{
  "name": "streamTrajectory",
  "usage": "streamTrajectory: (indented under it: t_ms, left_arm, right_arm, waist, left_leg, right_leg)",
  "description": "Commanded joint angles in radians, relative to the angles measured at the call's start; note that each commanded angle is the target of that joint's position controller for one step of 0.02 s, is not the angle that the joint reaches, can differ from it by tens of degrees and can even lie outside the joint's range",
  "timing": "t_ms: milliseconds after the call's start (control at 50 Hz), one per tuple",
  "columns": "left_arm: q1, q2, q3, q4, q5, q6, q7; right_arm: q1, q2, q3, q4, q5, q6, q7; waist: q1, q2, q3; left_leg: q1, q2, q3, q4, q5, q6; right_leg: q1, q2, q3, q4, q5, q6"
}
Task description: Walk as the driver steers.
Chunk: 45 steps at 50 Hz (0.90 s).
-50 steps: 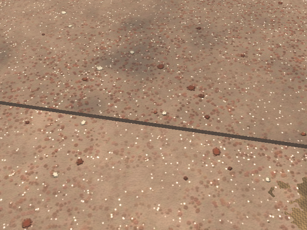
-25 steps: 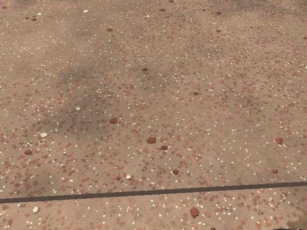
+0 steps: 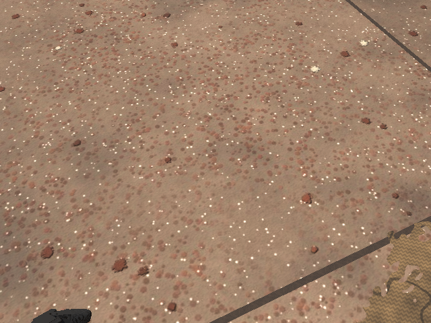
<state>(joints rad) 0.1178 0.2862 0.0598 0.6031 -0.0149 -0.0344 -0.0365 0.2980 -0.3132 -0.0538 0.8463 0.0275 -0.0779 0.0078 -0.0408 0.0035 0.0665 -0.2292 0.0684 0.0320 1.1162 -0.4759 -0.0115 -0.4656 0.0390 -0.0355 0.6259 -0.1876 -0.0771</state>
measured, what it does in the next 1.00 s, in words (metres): walks ahead, turning left: left foot, then right foot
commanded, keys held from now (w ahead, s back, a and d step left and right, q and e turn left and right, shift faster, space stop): w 0.06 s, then w+q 0.94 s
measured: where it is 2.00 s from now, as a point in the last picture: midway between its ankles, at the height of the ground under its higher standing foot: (139, 199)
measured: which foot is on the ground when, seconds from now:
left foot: up 0.00-0.44, down 0.46-0.94, up 0.96-1.00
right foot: down 0.00-0.46, up 0.48-0.92, down 0.94-1.00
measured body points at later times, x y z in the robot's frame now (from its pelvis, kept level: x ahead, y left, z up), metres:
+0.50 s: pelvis +0.29 +0.06 -0.01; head +0.32 +0.07 +0.44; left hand +0.29 +0.36 -0.13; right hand +0.51 -0.16 -0.10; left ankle +0.39 +0.16 -0.72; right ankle +0.10 -0.08 -0.69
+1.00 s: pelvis +0.58 +0.10 +0.00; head +0.61 +0.11 +0.45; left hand +0.67 +0.42 -0.06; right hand +0.75 -0.14 -0.11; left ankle +0.40 +0.15 -0.68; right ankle +0.71 +0.04 -0.72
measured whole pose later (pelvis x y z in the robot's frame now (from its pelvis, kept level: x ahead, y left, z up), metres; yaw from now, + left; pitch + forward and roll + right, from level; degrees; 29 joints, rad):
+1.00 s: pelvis +0.58 +0.10 +0.00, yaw +27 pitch +3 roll -1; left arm 0.08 0.27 0.05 0.67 0.01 -0.12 -0.02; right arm 0.36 -0.31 -0.07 0.74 0.03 -0.02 -0.02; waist -0.06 0.03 0.00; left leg -0.21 -0.09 -0.21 0.88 -0.53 0.05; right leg -0.45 0.05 0.02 0.54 -0.13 -0.02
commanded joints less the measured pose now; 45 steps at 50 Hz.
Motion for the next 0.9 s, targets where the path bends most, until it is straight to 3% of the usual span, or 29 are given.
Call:
streamTrajectory:
  t_ms: [20,40,60,100,160,260,340,380,420,440,460,480,500,520,540,560,580,600,660,700,760,820,900]
  left_arm:
    - [0.182,0.143,0.045,0.002,0.005,-0.022,0.008]
    - [0.139,0.11,0.032,-0.004,0.014,-0.027,0.008]
    - [0.12,0.103,0.029,-0.006,0.02,-0.032,0.009]
    - [0.114,0.107,0.03,0.013,0.016,-0.048,0.012]
    - [0.139,0.122,0.034,0.053,0.024,-0.061,0.022]
    - [0.17,0.139,0.035,0.1,0.026,-0.065,0.033]
    - [0.213,0.148,0.043,0.149,0.013,-0.05,0.037]
    - [0.212,0.158,0.048,0.162,0.007,-0.035,0.043]
    - [0.187,0.187,0.056,0.158,0.005,-0.02,0.055]
    - [0.175,0.196,0.058,0.154,0.005,-0.01,0.062]
    - [0.169,0.186,0.051,0.148,0.006,-0.003,0.071]
    - [0.203,0.138,0.029,0.124,0.031,-0.012,0.077]
    - [0.31,0.017,-0.011,0.092,0.045,-0.043,0.052]
    - [0.195,0.117,0.006,0.096,0.008,-0.077,0.034]
    - [0.106,0.145,0.013,0.063,-0.021,-0.097,0.025]
    - [0.072,0.132,0.008,0.057,-0.009,-0.108,0.03]
    - [0.058,0.138,0.016,0.057,0.016,-0.107,0.037]
    - [0.078,0.138,0.02,0.056,0.023,-0.098,0.038]
    - [0.105,0.105,0.016,0.056,0.032,-0.068,0.042]
    - [0.039,0.083,0.006,0.036,0.035,-0.061,0.046]
    - [-0.073,0.055,-0.006,0.014,0.029,-0.068,0.039]
    - [-0.148,0.072,-0.002,-0.006,0.012,-0.079,0.026]
    - [-0.104,0.123,0.022,0.001,0.006,-0.097,0.016]
  right_arm:
    - [-0.1,-0.122,-0.017,-0.121,-0.001,-0.052,0.0]
    - [-0.081,-0.127,-0.022,-0.11,-0.012,-0.042,-0.002]
    - [-0.053,-0.119,-0.022,-0.101,-0.014,-0.029,0.0]
    - [-0.014,-0.082,-0.016,-0.077,-0.013,-0.004,0.002]
    - [-0.089,-0.057,-0.009,-0.093,-0.016,0.014,-0.002]
    - [-0.216,-0.031,0.002,-0.123,-0.005,0.004,0.018]
    - [-0.291,-0.028,0.005,-0.167,-0.005,0.002,0.041]
    - [-0.299,-0.033,0.003,-0.189,-0.009,0.002,0.055]
    - [-0.243,-0.062,-0.012,-0.195,-0.013,0.006,0.06]
    - [-0.152,-0.094,-0.03,-0.179,-0.014,0.01,0.058]
    - [-0.002,-0.144,-0.059,-0.145,-0.012,0.013,0.048]
    - [0.144,-0.237,-0.086,-0.127,-0.008,0.021,0.029]
    - [0.123,-0.28,-0.087,-0.136,-0.001,0.012,0.035]
    - [0.146,-0.186,-0.065,-0.146,-0.001,0.01,0.034]
    - [0.103,-0.152,-0.056,-0.15,-0.007,0.007,0.029]
    - [0.043,-0.144,-0.053,-0.164,-0.008,0.007,0.025]
    - [-0.012,-0.119,-0.045,-0.179,-0.012,0.01,0.022]
    - [-0.039,-0.104,-0.037,-0.196,-0.026,0.01,0.017]
    - [-0.052,-0.114,-0.041,-0.205,-0.02,0.008,0.004]
    - [-0.034,-0.139,-0.049,-0.197,-0.015,0.01,-0.009]
    - [0.003,-0.145,-0.052,-0.182,-0.007,0.021,-0.021]
    - [0.055,-0.148,-0.055,-0.161,0.0,0.033,-0.025]
    - [0.05,-0.138,-0.057,-0.161,-0.003,0.045,-0.031]
  waist:
    - [0.102,-0.042,-0.173]
    - [0.064,-0.055,-0.144]
    - [0.04,-0.068,-0.139]
    - [0.018,-0.06,-0.127]
    - [0.036,-0.048,-0.066]
    - [0.095,-0.05,-0.008]
    - [0.125,-0.04,0.024]
    - [0.115,-0.049,0.019]
    - [0.073,-0.085,-0.04]
    - [0.02,-0.095,-0.103]
    - [-0.059,-0.067,-0.186]
    - [-0.098,0.083,-0.303]
    - [0.012,0.283,-0.414]
    - [-0.076,0.158,-0.426]
    - [-0.078,0.113,-0.283]
    - [-0.042,0.012,-0.201]
    - [-0.008,-0.011,-0.142]
    - [0.026,0.021,-0.132]
    - [0.056,0.04,-0.106]
    - [0.04,0.043,-0.079]
    - [-0.007,0.069,-0.072]
    - [-0.037,0.082,-0.07]
    - [0.006,0.121,-0.078]
  left_leg:
    - [-0.516,0.057,-0.086,0.128,0.099,0.022]
    - [-0.445,0.08,-0.092,0.077,0.141,0.019]
    - [-0.393,0.086,-0.095,0.054,0.167,0.013]
    - [-0.37,0.091,-0.084,0.004,0.206,-0.007]
    - [-0.441,0.096,-0.093,-0.123,0.36,-0.03]
    - [-0.419,0.042,-0.074,-0.401,0.61,-0.009]
    - [-0.475,0.021,-0.063,-0.507,0.572,0.028]
    - [-0.482,0.003,-0.037,-0.53,0.476,0.056]
    - [-0.375,-0.055,0.026,-0.527,0.362,0.093]
    - [-0.25,-0.097,0.058,-0.53,0.332,0.116]
    - [-0.023,-0.133,0.053,-0.572,0.379,0.152]
    - [0.286,0.047,-0.229,-0.574,0.434,0.228]
    - [0.597,0.251,-0.792,-0.704,0.218,0.422]
    - [0.621,0.241,-0.816,-0.791,0.117,0.386]
    - [0.51,0.213,-0.671,-0.808,0.165,0.343]
    - [0.365,0.176,-0.572,-0.814,0.26,0.318]
    - [0.237,0.143,-0.493,-0.831,0.376,0.306]
    - [0.158,0.122,-0.457,-0.853,0.456,0.307]
    - [0.035,0.088,-0.37,-0.889,0.579,0.317]
    - [-0.015,0.055,-0.317,-0.897,0.595,0.297]
    - [-0.052,0.0,-0.274,-0.875,0.507,0.242]
    - [-0.015,0.022,-0.336,-0.839,0.428,0.224]
    - [0.094,0.066,-0.455,-0.718,0.418,0.193]
  right_leg:
    - [0.534,-0.296,0.448,-0.317,0.119,-0.208]
    - [0.433,-0.264,0.38,-0.345,0.209,-0.195]
    - [0.373,-0.253,0.356,-0.375,0.236,-0.195]
    - [0.319,-0.254,0.279,-0.425,0.289,-0.204]
    - [0.302,-0.243,0.176,-0.477,0.287,-0.183]
    - [0.337,-0.228,0.032,-0.517,0.217,-0.12]
    - [0.492,-0.281,-0.008,-0.48,0.258,-0.102]
    - [0.566,-0.304,-0.023,-0.421,0.38,-0.083]
    - [0.599,-0.3,-0.056,-0.288,0.722,-0.053]
    - [0.589,-0.284,-0.081,-0.149,0.876,-0.033]
    - [0.498,-0.241,-0.118,0.066,0.876,0.003]
    - [0.246,-0.183,-0.131,0.396,0.512,0.047]
    - [-0.175,0.04,0.014,0.694,-0.389,0.103]
    - [-0.281,-0.008,0.163,0.757,-0.38,0.079]
    - [-0.34,-0.05,0.147,0.726,-0.286,0.06]
    - [-0.312,-0.093,0.135,0.646,-0.21,0.054]
    - [-0.258,-0.118,0.128,0.562,-0.168,0.064]
    - [-0.192,-0.133,0.135,0.531,-0.14,0.073]
    - [-0.15,-0.135,0.105,0.411,-0.102,0.121]
    - [-0.149,-0.118,0.089,0.274,0.012,0.149]
    - [-0.068,-0.07,0.08,0.036,0.22,0.159]
    - [-0.02,-0.037,0.094,-0.077,0.276,0.152]
    - [0.045,-0.037,0.124,-0.151,0.144,0.1]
